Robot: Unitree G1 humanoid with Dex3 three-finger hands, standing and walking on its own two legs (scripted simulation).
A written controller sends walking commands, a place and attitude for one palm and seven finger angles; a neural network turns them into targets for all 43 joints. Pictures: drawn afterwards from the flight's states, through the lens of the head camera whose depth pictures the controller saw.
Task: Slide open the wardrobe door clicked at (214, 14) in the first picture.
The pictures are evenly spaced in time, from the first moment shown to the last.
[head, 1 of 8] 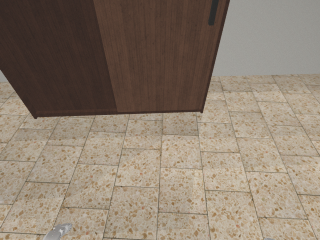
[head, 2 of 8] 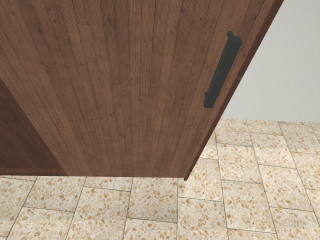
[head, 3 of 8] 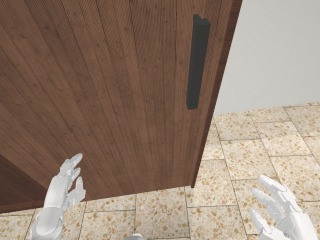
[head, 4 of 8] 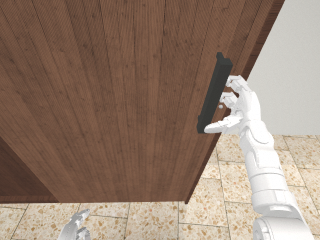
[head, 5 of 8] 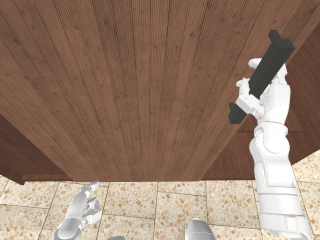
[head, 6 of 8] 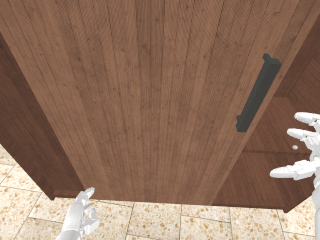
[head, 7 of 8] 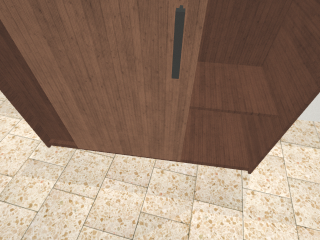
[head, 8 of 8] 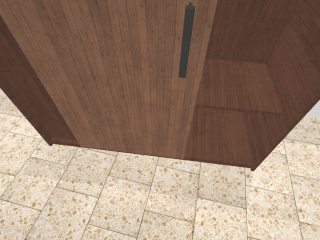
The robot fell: no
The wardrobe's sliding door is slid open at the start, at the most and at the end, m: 0.00 0.47 0.47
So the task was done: yes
